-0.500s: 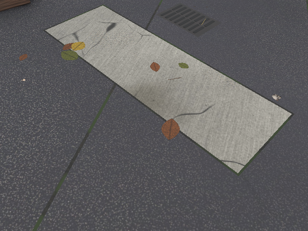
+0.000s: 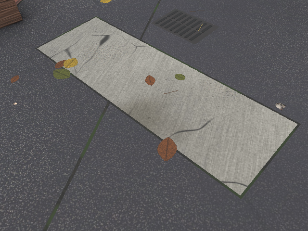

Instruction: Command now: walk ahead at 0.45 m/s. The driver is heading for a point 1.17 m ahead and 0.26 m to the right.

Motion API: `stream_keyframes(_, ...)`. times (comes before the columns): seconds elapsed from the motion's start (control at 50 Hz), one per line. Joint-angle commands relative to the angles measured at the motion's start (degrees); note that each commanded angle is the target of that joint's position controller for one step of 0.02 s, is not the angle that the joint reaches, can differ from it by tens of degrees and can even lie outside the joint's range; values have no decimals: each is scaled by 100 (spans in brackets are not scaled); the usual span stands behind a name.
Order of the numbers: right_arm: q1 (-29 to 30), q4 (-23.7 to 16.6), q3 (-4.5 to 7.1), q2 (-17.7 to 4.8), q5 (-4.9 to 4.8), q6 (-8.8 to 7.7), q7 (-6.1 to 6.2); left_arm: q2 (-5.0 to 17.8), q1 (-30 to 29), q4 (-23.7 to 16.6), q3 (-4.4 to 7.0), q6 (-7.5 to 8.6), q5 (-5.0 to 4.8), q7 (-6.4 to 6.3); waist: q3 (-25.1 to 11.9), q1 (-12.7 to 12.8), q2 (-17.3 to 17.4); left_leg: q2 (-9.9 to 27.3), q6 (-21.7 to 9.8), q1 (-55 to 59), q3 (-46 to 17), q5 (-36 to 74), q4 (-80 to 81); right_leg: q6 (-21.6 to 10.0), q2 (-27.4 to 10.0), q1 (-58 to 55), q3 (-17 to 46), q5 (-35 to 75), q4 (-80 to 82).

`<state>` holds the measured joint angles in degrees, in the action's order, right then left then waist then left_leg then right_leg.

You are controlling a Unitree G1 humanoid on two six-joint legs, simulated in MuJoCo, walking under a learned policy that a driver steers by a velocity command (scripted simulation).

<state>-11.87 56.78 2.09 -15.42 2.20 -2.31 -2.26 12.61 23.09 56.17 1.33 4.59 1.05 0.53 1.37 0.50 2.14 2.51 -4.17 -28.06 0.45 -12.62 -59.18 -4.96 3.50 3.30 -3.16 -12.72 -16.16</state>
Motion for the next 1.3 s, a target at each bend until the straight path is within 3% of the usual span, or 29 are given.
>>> stream_keyframes(0.02, 428, -354, 22, -254, 5, 19, -27, 696, 523, 8, 105, 101, -36, -33, 375, 34, -586, 177, 168, -1288, 115, 365, 56, -492, -1474, -542, 1147, 1703, 852)
stream_keyframes(0.12, 1547, -813, -102, -37, -43, 7, -37, 564, 726, 191, 35, 92, -24, -76, 635, 209, -621, -12, 273, -1110, 491, 918, 1568, -484, -1284, -361, 691, 2674, 892)
stream_keyframes(0.2, 1803, -1024, -123, -76, -88, -24, 12, 632, 765, 343, 42, 103, 3, -110, 639, 175, -688, -193, 2, -524, 614, 1022, 2463, -472, -1477, -652, 600, 3560, 770)
stream_keyframes(0.24, 1344, -948, -57, -210, -85, -62, 83, 710, 537, 345, 59, 109, 6, -130, 355, -102, -726, -418, -234, 139, 647, 722, 2639, -389, -1532, -894, 482, 5011, 162)
stream_keyframes(0.28, -81, -508, 89, -455, -85, -137, 190, 784, 394, 342, 82, 56, 18, -134, -402, -664, -686, -660, -464, 1650, 606, 561, 3023, -264, -1423, -846, 423, 5706, -1524)
stream_keyframes(0.3, -981, -285, 195, -689, 12, -189, 262, 739, 342, 279, 58, 47, -26, -109, -869, -1029, -512, -104, -643, 3044, 43, 420, 3229, -212, -1235, 95, 377, 4425, -2833)
stream_keyframes(0.32, -1616, -245, 331, -1246, 168, -205, 315, 203, 700, 96, -54, 42, -119, -65, -1634, -876, 455, 1619, -1036, 4486, -2151, -421, 3387, -78, -581, 1638, 95, 1022, -4846)
stream_keyframes(0.34, -1310, -278, 351, -1212, 31, -133, 240, 345, 1068, 205, 37, -9, -169, -75, -1894, -615, 756, 2313, -1578, 4656, -4217, -950, 4304, -58, 128, 2837, 507, -1674, -6174)
stream_keyframes(0.36, -607, -396, 283, -831, -122, -122, 212, 685, 513, 113, 133, -47, -57, -109, -866, -388, 66, 2024, -1313, 3730, -3321, -1477, 4538, -135, -384, 3173, 750, -1068, -6196)
stream_keyframes(0.38, -147, -489, 182, -433, -147, -176, 187, 617, 138, 20, 136, -25, -44, -68, -247, -283, -83, 1783, -1142, 2813, -2520, -1213, 4836, -147, -587, 3049, 712, -600, -5881)
stream_keyframes(0.4, 5, -461, 129, -226, -111, -239, 184, 471, 38, 27, 136, -52, -42, -47, 97, -114, -158, 1521, -912, 2235, -1889, -643, 5021, -142, -755, 2822, 697, -400, -5600)
stream_keyframes(0.44, -139, -311, 62, -30, -107, -349, 238, 286, 126, 49, 138, -209, 80, 39, 202, 113, -12, 1213, -638, 1689, -999, 220, 5147, -50, -888, 2402, 688, -258, -5293)
stream_keyframes(0.52, -600, -159, 108, -219, -137, -493, 261, 203, -463, -227, 172, -376, 61, 138, 305, 144, 21, 1074, -495, 1853, -101, 1119, 5286, 69, -988, 3047, 522, 313, -4961)
stream_keyframes(0.64, -1075, -41, 57, -183, -139, -468, 322, 83, -1779, -740, 92, -336, 25, 227, 494, -113, 74, 806, -198, 2286, 855, 2483, 5128, 174, -827, 3373, -19, 1409, -3151)
stream_keyframes(0.72, -1511, 103, 66, -303, -122, -384, 416, 79, -2384, -1026, 42, -321, 69, 247, 498, -303, 117, 1047, -180, 3125, 1122, 3462, 4822, -19, -607, 3275, -476, 1222, -2227)
stream_keyframes(0.76, -1490, 108, 88, -407, -101, -325, 467, 176, -2248, -1039, 83, -323, 88, 236, 340, -161, 242, 1153, -141, 3475, 1298, 4870, 4297, -229, -347, 2915, -640, 725, -2059)
stream_keyframes(0.8, -1350, 61, 145, -580, -69, -246, 512, 336, -1688, -903, 169, -333, 102, 204, 3, 148, 427, 1252, -156, 3636, 1418, 6134, 3310, -512, -5, 2255, -748, 72, -2013)
stream_keyframes(0.84, -1188, -72, 198, -709, -71, -153, 456, 639, -471, -545, 352, -267, 140, 146, -645, 694, 289, 1240, -150, 3089, 1457, 5299, 1266, -854, 234, 724, -534, -73, -1304)
stream_keyframes(0.86, -1127, -256, 178, -579, -96, -168, 411, 1129, 186, -421, 532, -255, 204, 62, -1101, 975, -281, 1006, 2, 1833, 1478, 3125, -507, -1195, -728, -560, 799, -585, -999)
stream_keyframes(0.88, -1127, -725, 125, -74, -174, -229, 278, 1666, -183, -606, 668, -335, 117, 39, -1406, 463, -1638, -455, 383, -871, 946, -1816, -2662, -2180, -2305, -2105, 4207, -331, -345)
stream_keyframes(0.9, -454, -906, 174, -508, -115, -326, 242, 1567, -78, -592, 651, -408, -16, 18, -1191, 691, -541, -240, 317, -1593, -170, -1428, -2733, -2196, -2296, -1896, 4223, -202, 83)
stream_keyframes(0.94, -343, -933, 152, -435, -192, -446, 237, 972, -627, -561, 507, -353, -43, -39, -42, 169, 125, 278, 290, -1352, -230, -596, -1663, -1647, -1930, -454, 2885, 886, 295)
stream_keyframes(0.96, -343, -937, 159, -407, -99, -367, 253, 830, -811, -578, 457, -288, -61, -70, 78, -36, 193, 402, 365, -980, -261, -549, -1231, -1422, -1592, 4, 2412, 1492, 304)
stream_keyframes(1.0, -531, -930, 136, -280, 66, -133, 211, 768, -858, -604, 405, -151, -102, -83, -48, -228, 11, 422, 529, -488, -210, -496, -804, -1288, -1227, 392, 1909, 2244, 324)
stream_keyframes(1.06, -120, -1168, 113, -209, 72, 26, 160, 1018, -517, -545, 457, -59, -118, -54, -19, -178, -205, 396, 706, -667, -24, -76, -179, -1172, -964, 555, 1680, 2645, 367)
stream_keyframes(1.14, 876, -1567, 86, -258, 35, 52, 134, 1025, 22, -517, 453, -102, -104, -47, 92, 200, -470, 296, 764, -1132, 26, 743, 868, -879, -836, 214, 1805, 2646, 318)
stream_keyframes(1.22, 1607, -1871, 16, -272, -9, 5, 95, 1070, 424, -514, 453, -138, -62, -91, 98, 490, -581, 73, 683, -1287, -4, 1080, 1716, -824, -895, -380, 2050, 2792, 92)
stream_keyframes(1.26, 1810, -1979, -21, -277, -30, -48, 76, 1064, 525, -503, 437, -136, -26, -125, 123, 556, -625, -24, 564, -1176, 58, 1120, 2153, -798, -995, -635, 2083, 2996, -10)
stream_keyframes(1.3, 1678, -2003, -20, -338, -41, -103, 73, 1074, 458, -509, 421, -108, -4, -171, 134, 431, -686, -102, 372, -604, 33, 1067, 2615, -655, -1120, -658, 2123, 3272, -113)
